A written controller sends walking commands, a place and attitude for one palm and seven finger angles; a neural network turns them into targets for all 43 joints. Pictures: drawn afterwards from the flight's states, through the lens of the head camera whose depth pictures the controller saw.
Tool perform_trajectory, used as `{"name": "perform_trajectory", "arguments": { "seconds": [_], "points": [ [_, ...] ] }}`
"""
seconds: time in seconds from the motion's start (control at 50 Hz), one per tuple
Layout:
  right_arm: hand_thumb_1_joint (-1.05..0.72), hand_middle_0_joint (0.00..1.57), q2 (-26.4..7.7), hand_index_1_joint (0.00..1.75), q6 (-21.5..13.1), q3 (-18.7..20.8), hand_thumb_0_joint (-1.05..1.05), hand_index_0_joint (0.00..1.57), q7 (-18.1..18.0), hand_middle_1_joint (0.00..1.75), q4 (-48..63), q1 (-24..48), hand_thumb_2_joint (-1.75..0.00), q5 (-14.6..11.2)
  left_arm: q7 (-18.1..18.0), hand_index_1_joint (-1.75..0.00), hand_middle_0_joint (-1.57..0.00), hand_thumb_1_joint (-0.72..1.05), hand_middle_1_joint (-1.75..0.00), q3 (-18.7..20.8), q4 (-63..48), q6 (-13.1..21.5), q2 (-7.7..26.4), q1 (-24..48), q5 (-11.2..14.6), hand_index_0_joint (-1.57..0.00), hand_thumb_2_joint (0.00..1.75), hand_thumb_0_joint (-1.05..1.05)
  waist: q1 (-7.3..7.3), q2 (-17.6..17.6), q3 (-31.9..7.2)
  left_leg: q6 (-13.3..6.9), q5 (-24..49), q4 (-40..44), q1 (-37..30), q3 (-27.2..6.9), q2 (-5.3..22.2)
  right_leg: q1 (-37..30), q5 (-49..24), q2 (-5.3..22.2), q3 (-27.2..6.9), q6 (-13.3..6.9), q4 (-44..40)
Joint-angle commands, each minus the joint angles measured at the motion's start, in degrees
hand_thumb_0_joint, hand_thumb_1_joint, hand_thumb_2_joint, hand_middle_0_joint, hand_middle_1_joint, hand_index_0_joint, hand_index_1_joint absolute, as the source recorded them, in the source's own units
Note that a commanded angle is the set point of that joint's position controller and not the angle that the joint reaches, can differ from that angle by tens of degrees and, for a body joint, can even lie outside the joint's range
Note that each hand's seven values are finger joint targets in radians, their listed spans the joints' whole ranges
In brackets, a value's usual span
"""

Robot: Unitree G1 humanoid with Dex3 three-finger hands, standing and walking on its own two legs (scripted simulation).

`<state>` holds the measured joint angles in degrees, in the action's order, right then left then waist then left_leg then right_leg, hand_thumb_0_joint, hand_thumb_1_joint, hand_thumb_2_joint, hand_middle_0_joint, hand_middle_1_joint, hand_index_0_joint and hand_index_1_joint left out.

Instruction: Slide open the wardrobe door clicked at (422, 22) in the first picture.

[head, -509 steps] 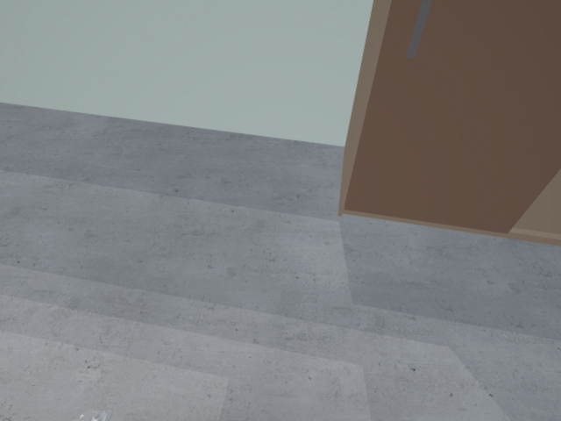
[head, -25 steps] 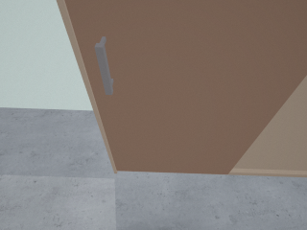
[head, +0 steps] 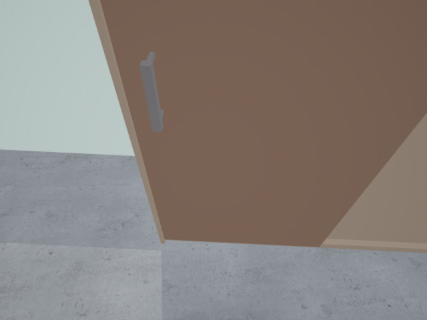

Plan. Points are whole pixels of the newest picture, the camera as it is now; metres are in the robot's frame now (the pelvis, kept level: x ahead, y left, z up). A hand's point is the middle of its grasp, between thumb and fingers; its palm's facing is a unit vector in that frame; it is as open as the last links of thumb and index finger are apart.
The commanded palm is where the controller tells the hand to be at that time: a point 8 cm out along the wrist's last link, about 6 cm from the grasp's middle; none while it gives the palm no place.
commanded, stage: shuffle to correct the standing spot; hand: left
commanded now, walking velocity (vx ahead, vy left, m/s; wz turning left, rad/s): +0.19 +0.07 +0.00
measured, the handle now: (154, 94) +0.55 +0.18 +0.13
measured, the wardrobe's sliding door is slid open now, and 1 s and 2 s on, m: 0.00 0.00 0.00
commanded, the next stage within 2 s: come to a stop and stand still in 0.18 s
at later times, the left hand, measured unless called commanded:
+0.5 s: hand (128, 313) +0.17 +0.20 -0.17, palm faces +0.07 -0.97 -0.25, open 7.3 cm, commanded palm none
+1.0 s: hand out of the picture +0.05 +0.22 -0.18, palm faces +0.10 -0.97 -0.22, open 7.4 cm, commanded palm none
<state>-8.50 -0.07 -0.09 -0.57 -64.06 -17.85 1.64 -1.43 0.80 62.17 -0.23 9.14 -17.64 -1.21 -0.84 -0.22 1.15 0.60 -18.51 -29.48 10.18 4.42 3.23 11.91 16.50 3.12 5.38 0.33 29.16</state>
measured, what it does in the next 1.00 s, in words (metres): steps on the spot: right foot, then left foot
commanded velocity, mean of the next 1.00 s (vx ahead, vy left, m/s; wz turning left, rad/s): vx -0.01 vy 0.03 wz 0.00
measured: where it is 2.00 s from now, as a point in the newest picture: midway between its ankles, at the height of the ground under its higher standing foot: outside the picture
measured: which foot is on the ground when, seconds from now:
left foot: down 0.00-0.42, up 0.44-0.70, down 0.72-1.00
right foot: down 0.00-0.14, up 0.16-0.38, down 0.40-0.72, up 0.74-0.98, down 1.00-1.00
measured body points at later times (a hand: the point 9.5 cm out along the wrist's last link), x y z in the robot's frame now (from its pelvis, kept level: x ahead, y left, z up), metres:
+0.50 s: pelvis +0.09 +0.01 -0.01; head +0.13 +0.00 +0.44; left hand +0.16 +0.25 -0.15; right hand +0.01 -0.19 -0.17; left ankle -0.01 +0.12 -0.70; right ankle +0.12 -0.08 -0.74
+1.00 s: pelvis +0.06 +0.04 +0.00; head +0.09 +0.04 +0.45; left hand +0.05 +0.27 -0.16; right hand +0.15 -0.17 -0.16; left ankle +0.10 +0.15 -0.74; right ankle +0.01 -0.08 -0.74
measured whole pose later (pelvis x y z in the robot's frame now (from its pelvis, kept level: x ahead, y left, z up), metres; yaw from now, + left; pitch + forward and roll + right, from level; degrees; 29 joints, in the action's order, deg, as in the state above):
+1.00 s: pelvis +0.06 +0.04 +0.00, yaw +2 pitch +1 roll +2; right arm -7.9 -0.1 1.3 -1.1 -56.0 -9.2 1.3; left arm -1.9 1.7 58.3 -1.6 8.9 -16.5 -1.3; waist -2.0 -1.4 2.9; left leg -1.7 -10.3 -27.7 18.5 6.1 -0.5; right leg 11.7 19.7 2.8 1.2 0.4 31.0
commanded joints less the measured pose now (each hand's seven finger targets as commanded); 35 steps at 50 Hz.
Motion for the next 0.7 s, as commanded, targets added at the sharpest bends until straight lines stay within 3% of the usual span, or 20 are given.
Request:
{"name": "perform_trajectory", "arguments": {
  "seconds": [0.0,0.06,0.08,0.12,0.14,0.18,0.22,0.26,0.32,0.34,0.36,0.38,0.4,0.42,0.46,0.5,0.52,0.64,0.66,0.68],
  "points": [
    [-0.9,0.2,-2.94,0.3,-0.16,0.92,0.0,0.2,-0.09,0.3,2.94,-3.47,-0.9,-0.08,-0.2,-0.3,-0.2,0.9,-0.3,2.78,-1.52,0.62,8.23,-6.14,-0.18,-0.2,0.9,0.0,-0.74,-8.39,8.53,-1.58,-5.89,-3.61,10.09,2.1,-1.43,3.27,22.82,9.79,-13.8,-6.9,-15.12],
    [-0.9,0.2,-2.14,0.3,-1.05,0.83,0.0,0.2,0.08,0.3,2.24,-7.68,-0.9,-0.18,0.02,-0.3,-0.2,0.9,-0.3,3.14,-2.71,0.94,7.26,-3.58,-0.22,-0.2,0.9,0.0,1.53,-5.4,7.99,-2.03,-3.14,0.89,4.41,1.16,-0.96,7.63,18.18,8.03,-9.05,-6.43,-9.63],
    [-0.9,0.2,-2.96,0.3,-1.53,0.98,0.0,0.2,-0.07,0.3,1.31,-10.2,-0.9,-0.23,0.27,-0.3,-0.2,0.9,-0.3,2.91,-3.28,0.97,5.82,-2.64,-0.25,-0.2,0.9,0.0,2.42,0.71,7.4,-2.67,0.2,4.53,1.22,-1.62,0.47,9.03,13.78,4.79,-4.97,-5.12,-3.36],
    [-0.9,0.2,-7.76,0.3,-2.17,1.93,0.0,0.2,-0.98,0.3,-1.09,-17.24,-0.9,0.08,0.52,-0.3,-0.2,0.9,-0.3,1.97,-5.45,1.17,1.17,0.51,-0.46,-0.2,0.9,0.0,4.74,18.89,7.5,-8.31,8.16,14.0,-4.82,-17.85,12.13,18.57,12.92,-2.64,4.43,-2.12,16.19],
    [-0.9,0.2,-7.08,0.3,-2.32,1.7,0.0,0.2,-1.55,0.3,-1.52,-18.97,-0.9,0.32,0.37,-0.3,-0.2,0.9,-0.3,1.77,-6.83,1.49,1.7,3.42,-0.61,-0.2,0.9,0.0,5.71,18.61,8.82,-12.27,19.02,14.82,-9.65,-22.41,14.91,25.98,17.9,-2.39,1.89,-2.44,24.22],
    [-0.9,0.2,-6.02,0.3,-3.06,1.34,0.0,0.2,-1.93,0.3,-1.01,-17.95,-0.9,0.36,0.63,-0.3,-0.2,0.9,-0.3,1.93,-7.13,2.35,1.08,4.99,-0.16,-0.2,0.9,0.0,5.0,10.7,7.26,-15.5,34.97,10.88,-12.23,-20.63,16.34,28.16,17.34,0.52,-1.22,-3.17,29.92],
    [-0.9,0.2,-6.32,0.3,-3.42,1.38,0.0,0.2,-1.95,0.3,-0.33,-15.67,-0.9,0.62,1.32,-0.3,-0.2,0.9,-0.3,1.85,-7.36,2.7,-0.2,6.15,0.03,-0.2,0.9,0.0,3.95,7.01,5.92,-13.99,37.41,10.29,-10.82,-15.5,14.77,24.42,15.29,1.06,-0.84,-3.11,25.92],
    [-0.9,0.2,-6.64,0.3,-3.43,1.58,0.0,0.2,-2.04,0.3,0.04,-13.57,-0.9,0.58,1.72,-0.3,-0.2,0.9,-0.3,1.81,-7.34,2.46,-1.18,5.45,0.09,-0.2,0.9,0.0,2.64,8.27,3.98,-11.79,32.85,10.55,-7.62,-10.97,11.43,17.29,12.46,-0.13,1.24,-2.87,18.43],
    [-0.9,0.2,-5.98,0.3,-3.01,1.31,0.0,0.2,-2.39,0.3,0.2,-11.22,-0.9,-0.38,1.36,-0.3,-0.2,0.9,-0.3,2.15,-5.24,2.45,-0.78,-0.58,0.16,-0.2,0.9,0.0,-1.19,5.65,1.95,-7.5,36.35,3.98,-2.42,-5.61,7.43,2.44,-5.03,-2.49,2.96,-2.08,1.37],
    [-0.9,0.2,-5.36,0.3,-3.05,1.35,0.0,0.2,-2.33,0.3,0.26,-11.58,-0.9,-0.99,0.83,-0.3,-0.2,0.9,-0.3,2.41,-3.73,2.77,1.05,-4.63,0.19,-0.2,0.9,0.0,-2.6,2.35,-0.83,-5.43,34.9,0.32,-0.06,-4.41,5.6,-5.81,-13.13,-1.24,0.95,-1.87,-2.39],
    [-0.9,0.2,-3.91,0.3,-3.23,1.12,0.0,0.2,-2.15,0.3,0.63,-11.37,-0.9,-1.54,-0.05,-0.3,-0.2,0.9,-0.3,2.94,-2.29,3.25,4.47,-8.91,0.25,-0.2,0.9,0.0,-4.27,-2.56,-4.85,-3.1,25.59,-4.74,6.53,-3.59,3.84,-16.33,-28.57,5.75,-6.56,-3.43,-1.64],
    [-0.9,0.2,-2.49,0.3,-3.17,1.16,0.0,0.2,-2.03,0.3,1.44,-12.44,-0.9,-2.03,-0.68,-0.3,-0.2,0.9,-0.3,3.59,-1.65,3.66,8.89,-10.85,0.3,-0.2,0.9,0.0,-3.51,-11.27,-8.7,-0.73,2.32,-13.04,11.87,-0.98,-1.35,-21.74,-52.13,17.37,-17.64,-9.5,-0.95],
    [-0.9,0.2,-2.17,0.3,-2.19,1.79,0.0,0.2,-2.56,0.3,2.05,-12.65,-0.9,-2.27,-0.8,-0.3,-0.2,0.9,-0.3,3.68,-2.3,3.19,10.57,-10.31,0.59,-0.2,0.9,0.0,-2.73,-9.96,-9.88,-0.02,-17.26,-21.34,10.53,-2.53,-2.55,-19.05,-66.81,23.54,-18.97,-14.86,-2.35],
    [-0.9,0.2,-1.15,0.3,-1.56,1.94,0.0,0.2,-2.76,0.3,2.43,-10.19,-0.9,-2.2,-1.25,-0.3,-0.2,0.9,-0.3,3.47,-2.94,3.0,9.95,-7.44,0.24,-0.2,0.9,0.0,-2.23,-9.92,-5.4,-0.03,-18.95,-24.7,12.05,-4.72,-1.71,-13.6,-68.27,22.89,-17.33,-16.76,-1.82],
    [-0.9,0.2,-0.09,0.3,0.01,1.97,0.0,0.2,-2.39,0.3,2.08,-7.21,-0.9,-1.95,-1.77,-0.3,-0.2,0.9,-0.3,2.75,-3.78,2.27,7.21,-2.18,-0.06,-0.2,0.9,0.0,-1.34,-12.86,-0.27,0.33,-16.93,-27.69,13.05,-5.39,-0.12,-5.14,-59.15,19.88,-13.76,-15.48,-3.5],
    [-0.9,0.2,1.38,0.3,0.67,2.16,0.0,0.2,-1.76,0.3,2.06,-6.5,-0.9,-1.72,-2.02,-0.3,-0.2,0.9,-0.3,3.07,-5.1,1.59,7.08,1.2,-0.39,-0.2,0.9,0.0,-0.03,-6.38,0.25,0.73,-13.93,-23.01,11.17,-3.44,-0.79,-1.74,-51.57,17.16,-9.56,-13.43,-4.36],
    [-0.9,0.2,1.78,0.3,0.95,2.16,0.0,0.2,-1.37,0.3,2.19,-6.55,-0.9,-1.51,-1.96,-0.3,-0.2,0.9,-0.3,3.38,-5.72,1.31,8.02,1.76,-0.43,-0.2,0.9,0.0,0.37,-6.79,-0.82,0.99,-10.92,-21.52,9.87,-2.17,-1.03,0.18,-46.47,16.27,-8.32,-12.67,-4.73],
    [-0.9,0.2,0.08,0.3,1.04,2.91,0.0,0.2,-0.87,0.3,4.44,-5.73,-0.9,-0.99,-1.24,-0.3,-0.2,0.9,-0.3,4.18,-8.16,-0.19,8.93,4.95,-0.34,-0.2,0.9,0.0,2.28,-7.8,-1.83,1.62,4.01,-3.07,0.59,0.98,-2.28,6.49,-23.11,11.49,-7.28,-8.35,-2.28],
    [-0.9,0.2,-1.02,0.3,0.57,3.15,0.0,0.2,-0.89,0.3,4.2,-6.48,-0.9,-0.96,-1.04,-0.3,-0.2,0.9,-0.3,3.95,-8.43,-0.55,7.66,5.28,-0.11,-0.2,0.9,0.0,2.9,-5.76,-2.05,1.13,9.19,2.84,-3.39,-0.09,-0.85,8.72,-16.48,9.23,-6.07,-6.15,0.73],
    [-0.9,0.2,-4.9,0.3,-0.05,3.61,0.0,0.2,-1.02,0.3,5.18,-5.58,-0.9,-0.57,-0.72,-0.3,-0.2,0.9,-0.3,3.42,-9.28,-1.06,5.04,4.47,0.17,-0.2,0.9,0.0,2.29,5.57,-1.9,-1.56,17.2,7.53,-3.46,-8.58,6.11,11.43,-4.05,3.82,-2.81,-2.81,6.47]
  ]
}}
